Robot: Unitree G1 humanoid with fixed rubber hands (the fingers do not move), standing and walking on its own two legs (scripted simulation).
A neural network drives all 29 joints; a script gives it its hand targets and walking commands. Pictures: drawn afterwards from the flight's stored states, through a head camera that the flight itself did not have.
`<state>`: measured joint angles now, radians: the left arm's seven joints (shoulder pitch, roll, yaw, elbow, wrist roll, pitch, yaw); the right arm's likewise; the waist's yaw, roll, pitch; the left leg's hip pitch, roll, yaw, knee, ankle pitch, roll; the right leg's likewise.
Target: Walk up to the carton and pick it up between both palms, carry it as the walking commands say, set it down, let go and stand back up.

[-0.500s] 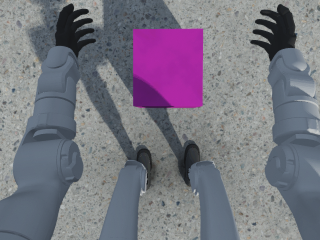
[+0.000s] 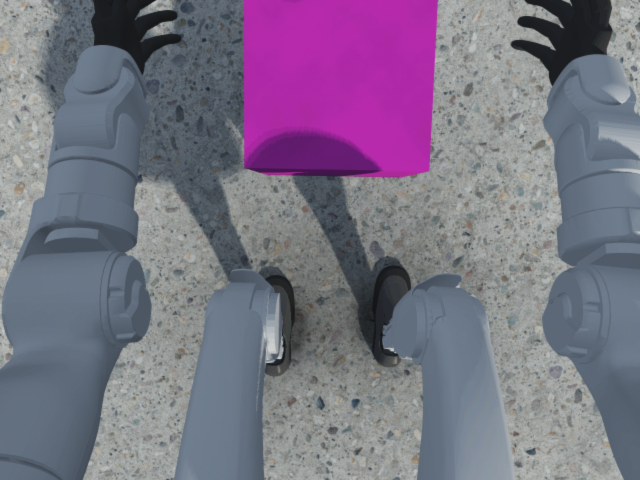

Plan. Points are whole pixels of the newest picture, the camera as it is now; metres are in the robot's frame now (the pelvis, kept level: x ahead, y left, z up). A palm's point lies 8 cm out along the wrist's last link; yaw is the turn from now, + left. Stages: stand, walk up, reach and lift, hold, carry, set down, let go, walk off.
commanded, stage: reach and lift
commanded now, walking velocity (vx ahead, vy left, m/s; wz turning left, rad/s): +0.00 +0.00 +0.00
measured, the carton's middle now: (337, 84) +0.58 +0.00 -0.40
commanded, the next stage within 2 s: none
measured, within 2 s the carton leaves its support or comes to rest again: neither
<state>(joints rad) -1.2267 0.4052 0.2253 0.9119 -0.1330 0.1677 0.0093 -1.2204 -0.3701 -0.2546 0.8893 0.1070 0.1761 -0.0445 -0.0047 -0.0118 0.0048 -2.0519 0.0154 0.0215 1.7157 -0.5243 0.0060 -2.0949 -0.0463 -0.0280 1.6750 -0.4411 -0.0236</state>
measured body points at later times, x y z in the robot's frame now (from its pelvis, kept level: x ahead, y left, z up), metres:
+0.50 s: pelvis -0.02 +0.00 -0.11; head +0.36 +0.00 +0.14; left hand +0.55 +0.21 -0.28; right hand +0.54 -0.21 -0.28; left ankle +0.09 +0.12 -0.47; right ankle +0.11 -0.12 -0.47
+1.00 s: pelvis -0.02 +0.00 -0.15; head +0.36 +0.01 +0.07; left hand +0.54 +0.20 -0.34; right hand +0.54 -0.22 -0.34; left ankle +0.08 +0.12 -0.47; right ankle +0.11 -0.12 -0.47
